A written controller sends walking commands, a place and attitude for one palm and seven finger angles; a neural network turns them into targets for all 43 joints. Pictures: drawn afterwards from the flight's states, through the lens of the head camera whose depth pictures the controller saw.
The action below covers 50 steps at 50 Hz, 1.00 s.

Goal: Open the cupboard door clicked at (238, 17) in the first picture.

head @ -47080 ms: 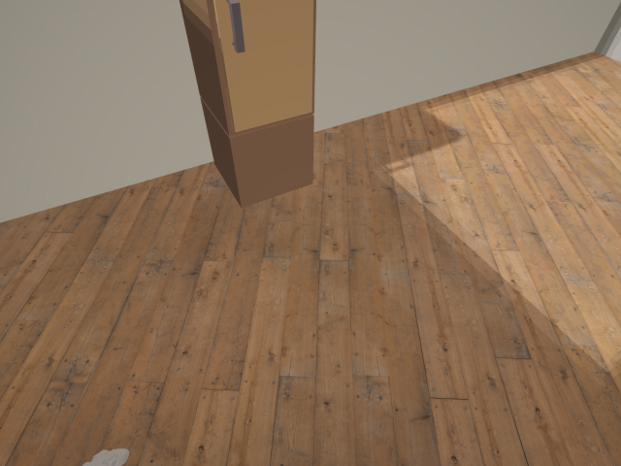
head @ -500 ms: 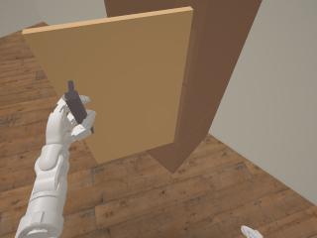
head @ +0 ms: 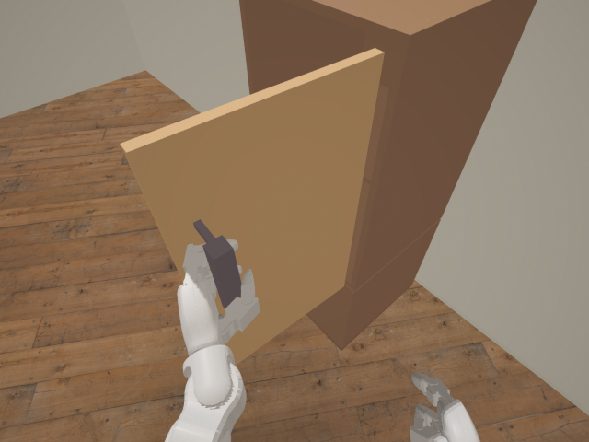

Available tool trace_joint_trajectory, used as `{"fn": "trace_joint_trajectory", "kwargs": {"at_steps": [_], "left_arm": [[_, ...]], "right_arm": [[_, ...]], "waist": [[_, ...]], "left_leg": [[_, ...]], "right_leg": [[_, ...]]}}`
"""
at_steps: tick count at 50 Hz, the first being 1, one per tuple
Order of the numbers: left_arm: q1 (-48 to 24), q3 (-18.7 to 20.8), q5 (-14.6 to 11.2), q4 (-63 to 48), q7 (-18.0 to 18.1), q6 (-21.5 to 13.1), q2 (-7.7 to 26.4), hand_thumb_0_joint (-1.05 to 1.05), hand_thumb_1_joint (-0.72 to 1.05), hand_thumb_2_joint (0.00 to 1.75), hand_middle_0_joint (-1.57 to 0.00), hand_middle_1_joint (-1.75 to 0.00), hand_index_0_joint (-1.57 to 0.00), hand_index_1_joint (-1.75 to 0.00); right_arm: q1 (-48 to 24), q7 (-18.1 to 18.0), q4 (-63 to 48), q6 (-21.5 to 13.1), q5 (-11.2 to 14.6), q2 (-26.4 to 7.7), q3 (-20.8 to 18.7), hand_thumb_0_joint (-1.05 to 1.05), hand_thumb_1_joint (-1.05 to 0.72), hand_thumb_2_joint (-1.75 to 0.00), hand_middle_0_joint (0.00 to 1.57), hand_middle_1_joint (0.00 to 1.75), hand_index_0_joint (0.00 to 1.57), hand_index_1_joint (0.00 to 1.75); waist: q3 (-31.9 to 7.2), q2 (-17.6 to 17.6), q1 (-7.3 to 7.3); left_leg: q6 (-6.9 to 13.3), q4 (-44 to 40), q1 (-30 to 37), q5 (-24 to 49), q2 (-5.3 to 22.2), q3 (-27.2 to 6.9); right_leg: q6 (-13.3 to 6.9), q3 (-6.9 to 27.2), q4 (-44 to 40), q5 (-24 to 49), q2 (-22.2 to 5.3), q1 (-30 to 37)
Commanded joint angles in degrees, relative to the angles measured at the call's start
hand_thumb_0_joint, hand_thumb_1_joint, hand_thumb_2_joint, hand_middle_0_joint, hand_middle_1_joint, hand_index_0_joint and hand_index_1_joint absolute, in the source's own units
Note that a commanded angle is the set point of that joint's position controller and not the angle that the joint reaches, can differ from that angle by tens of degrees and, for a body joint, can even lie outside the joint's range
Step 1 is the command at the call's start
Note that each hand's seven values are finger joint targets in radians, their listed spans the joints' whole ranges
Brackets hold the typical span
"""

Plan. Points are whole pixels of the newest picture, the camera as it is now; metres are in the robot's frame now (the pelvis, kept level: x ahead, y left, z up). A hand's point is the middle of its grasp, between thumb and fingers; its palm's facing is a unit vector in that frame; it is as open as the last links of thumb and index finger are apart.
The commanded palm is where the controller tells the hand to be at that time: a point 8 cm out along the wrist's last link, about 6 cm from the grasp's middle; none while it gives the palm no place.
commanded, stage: pull the door open along its arc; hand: left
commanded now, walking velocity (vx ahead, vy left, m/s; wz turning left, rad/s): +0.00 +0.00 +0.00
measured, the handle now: (218, 269) +0.33 +0.12 +0.08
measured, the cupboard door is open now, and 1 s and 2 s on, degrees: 87 90 91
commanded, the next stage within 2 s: open thumb and fingers to let go in 0.06 s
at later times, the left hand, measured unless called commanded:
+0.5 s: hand (251, 311) +0.26 +0.07 +0.09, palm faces +0.40 -0.92 -0.02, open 9.1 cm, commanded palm +0.22 +0.11 +0.08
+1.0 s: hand (257, 309) +0.26 +0.06 +0.08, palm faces +0.30 -0.95 -0.01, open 15.3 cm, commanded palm +0.22 +0.11 +0.08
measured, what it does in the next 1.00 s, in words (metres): stands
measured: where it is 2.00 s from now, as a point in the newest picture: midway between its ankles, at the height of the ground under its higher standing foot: outside the picture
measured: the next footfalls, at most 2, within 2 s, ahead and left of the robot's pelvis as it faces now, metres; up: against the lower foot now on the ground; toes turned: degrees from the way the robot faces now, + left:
none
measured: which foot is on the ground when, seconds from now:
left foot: down 0.00-1.00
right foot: down 0.00-1.00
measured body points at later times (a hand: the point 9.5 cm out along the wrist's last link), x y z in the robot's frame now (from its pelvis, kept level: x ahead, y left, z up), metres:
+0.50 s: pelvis -0.02 -0.02 +0.00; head -0.01 -0.04 +0.45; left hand +0.23 +0.12 +0.09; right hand +0.17 -0.23 -0.09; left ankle -0.03 +0.12 -0.71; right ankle +0.00 -0.10 -0.71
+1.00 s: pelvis -0.04 +0.01 +0.00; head -0.04 +0.00 +0.45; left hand +0.24 +0.11 +0.09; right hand +0.14 -0.20 -0.09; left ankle -0.03 +0.12 -0.71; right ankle +0.00 -0.10 -0.71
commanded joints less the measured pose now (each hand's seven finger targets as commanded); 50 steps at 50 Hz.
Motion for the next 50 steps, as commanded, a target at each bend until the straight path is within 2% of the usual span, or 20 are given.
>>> {"fn": "trace_joint_trajectory", "kwargs": {"at_steps": [1,4,6,8,11,14,18,20,23,28,31,34,36,38,41,44,45,46,48,50], "left_arm": [[5.6,-6.6,1.0,-20.3,-1.3,-3.8,-8.2,0.00,0.90,0.90,-0.40,-1.35,-0.40,-1.35],[1.1,-4.5,0.6,-20.9,-0.3,-3.4,-6.2,0.00,0.90,0.90,-0.40,-1.35,-0.40,-1.35],[-2.0,-2.8,0.7,-17.5,0.7,-3.1,-5.5,0.00,0.90,0.90,-0.40,-1.35,-0.40,-1.35],[-10.7,0.4,0.4,-15.1,2.2,-3.5,-3.1,0.00,0.90,0.90,-0.40,-1.35,-0.40,-1.35],[-9.6,0.6,0.7,-11.8,2.4,-4.0,-3.8,0.00,0.69,0.81,-0.38,-1.33,-0.38,-1.33],[-8.8,0.4,0.4,-12.6,1.3,-4.9,-3.8,0.00,0.48,0.72,-0.37,-1.30,-0.37,-1.30],[-10.5,0.7,0.5,-12.3,0.1,-5.9,-2.9,0.00,0.20,0.60,-0.35,-1.27,-0.35,-1.27],[-10.5,0.4,0.8,-12.3,-0.5,-6.6,-2.8,0.00,0.06,0.54,-0.34,-1.26,-0.34,-1.26],[-13.2,-0.4,0.7,-10.2,-1.5,-7.1,-3.2,0.00,-0.15,0.45,-0.32,-1.24,-0.32,-1.24],[-18.6,1.4,-0.2,-6.8,-2.4,-7.6,-1.7,0.00,-0.50,0.30,-0.30,-1.20,-0.30,-1.20],[-19.9,3.1,-0.6,-4.4,-1.9,-7.4,-1.2,0.00,-0.50,0.30,-0.29,-1.15,-0.29,-1.15],[-22.0,1.9,-0.2,-3.6,-0.7,-7.2,-3.1,0.00,-0.50,0.30,-0.27,-1.00,-0.27,-1.00],[-20.7,2.0,-0.2,-2.1,-0.2,-6.9,-3.6,0.00,-0.50,0.30,-0.25,-0.90,-0.25,-0.90],[-22.5,0.8,0.3,-2.5,0.5,-6.8,-4.6,0.00,-0.50,0.30,-0.23,-0.80,-0.23,-0.80],[-23.4,0.8,1.3,-1.1,1.7,-6.5,-4.4,0.00,-0.50,0.30,-0.21,-0.65,-0.21,-0.65],[-25.7,0.1,1.2,-1.4,2.4,-6.1,-5.7,0.00,-0.50,0.30,-0.18,-0.50,-0.18,-0.50],[-26.0,0.4,1.0,-1.0,2.6,-6.0,-5.3,0.00,-0.50,0.30,-0.18,-0.45,-0.18,-0.45],[-24.9,1.0,1.0,-0.6,2.8,-5.7,-4.8,0.00,-0.50,0.30,-0.17,-0.40,-0.17,-0.40],[-26.6,-0.1,1.0,-1.2,3.3,-5.4,-6.0,0.00,-0.50,0.30,-0.15,-0.30,-0.15,-0.30],[-26.9,-0.3,0.9,-0.2,3.8,-4.9,-6.7,0.00,-0.50,0.30,-0.15,-0.30,-0.15,-0.30]], "right_arm": [[-6.8,0.2,-9.8,-2.7,0.8,-5.4,-2.3,0.00,-0.90,-0.90,0.20,0.30,0.20,0.30],[-7.4,-0.3,-9.7,-2.5,0.5,-5.4,-2.0,0.00,-0.90,-0.90,0.20,0.30,0.20,0.30],[-7.6,-0.9,-8.9,-2.5,0.3,-5.4,-1.6,0.00,-0.90,-0.90,0.20,0.30,0.20,0.30],[-8.3,-1.9,-7.8,-2.4,-0.1,-5.6,-1.4,0.00,-0.90,-0.90,0.20,0.30,0.20,0.30],[-7.8,-2.3,-7.1,-2.9,-0.1,-5.3,-1.6,0.00,-0.90,-0.90,0.20,0.30,0.20,0.30],[-7.2,-2.5,-7.3,-3.0,-0.1,-5.1,-1.9,0.00,-0.90,-0.90,0.20,0.30,0.20,0.30],[-6.7,-2.7,-6.9,-3.0,-0.3,-5.1,-1.9,0.00,-0.90,-0.90,0.20,0.30,0.20,0.30],[-6.9,-2.8,-6.9,-3.1,-0.2,-5.2,-2.0,0.00,-0.90,-0.90,0.20,0.30,0.20,0.30],[-7.4,-3.0,-6.8,-3.4,-0.2,-5.6,-1.9,0.00,-0.90,-0.90,0.20,0.30,0.20,0.30],[-8.5,-3.8,-6.3,-3.9,-0.1,-5.7,-1.7,0.00,-0.90,-0.90,0.20,0.30,0.20,0.30],[-8.9,-3.9,-6.0,-3.9,0.1,-5.6,-1.6,0.00,-0.90,-0.90,0.20,0.30,0.20,0.30],[-8.6,-3.7,-5.9,-4.1,0.0,-5.5,-1.7,0.00,-0.90,-0.90,0.20,0.30,0.20,0.30],[-8.2,-3.4,-5.9,-4.1,0.0,-5.7,-1.8,0.00,-0.90,-0.90,0.20,0.30,0.20,0.30],[-8.6,-3.1,-6.1,-3.9,0.0,-5.8,-1.7,0.00,-0.90,-0.90,0.20,0.30,0.20,0.30],[-8.3,-2.9,-5.9,-3.8,0.0,-6.0,-1.9,0.00,-0.90,-0.90,0.20,0.30,0.20,0.30],[-9.0,-2.9,-5.9,-3.5,0.0,-5.8,-1.8,0.00,-0.90,-0.90,0.20,0.30,0.20,0.30],[-8.8,-2.8,-5.8,-3.5,0.1,-5.8,-1.8,0.00,-0.90,-0.90,0.20,0.30,0.20,0.30],[-9.0,-2.8,-5.8,-3.3,0.0,-5.9,-1.8,0.00,-0.90,-0.90,0.20,0.30,0.20,0.30],[-9.7,-2.7,-5.7,-3.0,0.2,-5.7,-1.6,0.00,-0.90,-0.90,0.20,0.30,0.20,0.30],[-9.8,-2.5,-5.6,-2.9,0.2,-5.7,-1.5,0.00,-0.90,-0.90,0.20,0.30,0.20,0.30]], "waist": [[-11.7,-3.0,1.76],[-9.1,-3.4,1.09],[-6.3,-5.7,0.87],[-6.0,-6.8,0.04],[-7.6,-9.1,0.69],[-11.4,-7.7,1.23],[-11.2,-6.6,0.71],[-10.0,-5.9,0.37],[-7.7,-8.2,-0.46],[-6.3,-9.0,-0.21],[-6.5,-7.5,0.78],[-8.4,-5.5,0.60],[-9.0,-6.7,1.03],[-8.6,-5.0,0.63],[-7.8,-6.7,0.85],[-8.5,-5.1,0.82],[-8.3,-6.0,0.70],[-8.4,-6.0,1.46],[-8.3,-4.5,1.03],[-7.6,-5.1,1.18]], "left_leg": [[0.8,-4.0,2.8,24.0,-0.9,-0.6],[0.9,-3.6,1.7,21.0,-1.5,-0.8],[0.8,-3.5,0.6,18.3,-1.8,-1.2],[1.1,-2.9,0.1,15.2,-2.5,-1.2],[1.1,-2.8,0.4,15.0,-2.7,-1.1],[1.0,-3.3,0.6,16.3,-2.9,-0.7],[1.1,-3.3,0.5,15.9,-2.9,-0.7],[1.2,-3.4,0.6,15.3,-2.8,-0.7],[1.5,-3.5,0.0,12.5,-2.7,-1.0],[1.6,-3.6,-0.5,9.1,-3.0,-1.2],[1.4,-4.4,-0.3,8.1,-3.0,-1.1],[1.3,-5.0,0.6,9.0,-2.8,-0.9],[1.1,-5.6,0.4,10.1,-2.5,-1.1],[1.1,-5.9,0.4,9.7,-2.4,-1.1],[1.0,-6.2,0.1,9.9,-2.0,-1.5],[1.0,-6.3,0.3,9.2,-2.1,-1.3],[0.9,-6.3,0.3,9.4,-2.0,-1.5],[0.8,-6.7,0.1,9.5,-2.0,-1.5],[0.7,-6.8,0.4,9.0,-2.0,-1.5],[0.6,-7.0,-0.1,8.9,-1.9,-1.8]], "right_leg": [[-0.7,1.4,-4.3,26.8,-0.1,13.4],[-0.4,2.1,-4.9,25.4,-0.3,11.9],[-0.1,2.4,-6.3,21.8,-0.4,10.2],[0.4,3.8,-7.7,17.5,-1.0,8.3],[0.9,5.1,-8.9,17.1,-1.5,9.5],[1.1,5.5,-7.9,22.0,-1.9,12.5],[1.4,6.3,-8.2,23.1,-2.5,12.8],[1.2,6.3,-8.6,21.0,-2.4,11.7],[1.3,6.5,-10.1,14.1,-2.5,9.2],[1.1,8.4,-12.9,4.5,-3.1,7.6],[0.7,7.6,-13.2,1.4,-2.8,7.3],[0.3,5.8,-11.3,3.2,-2.1,7.0],[0.2,4.3,-9.9,5.5,-1.5,7.5],[0.1,3.6,-9.0,5.3,-1.2,6.4],[-0.1,3.0,-8.5,5.2,-0.8,5.9],[-0.2,2.8,-8.2,4.1,-0.6,5.3],[-0.3,2.6,-8.1,4.3,-0.5,5.4],[-0.4,2.5,-8.1,4.3,-0.4,5.9],[-0.5,2.2,-7.7,3.7,-0.3,5.2],[-0.6,1.7,-7.3,3.7,-0.1,4.9]]}}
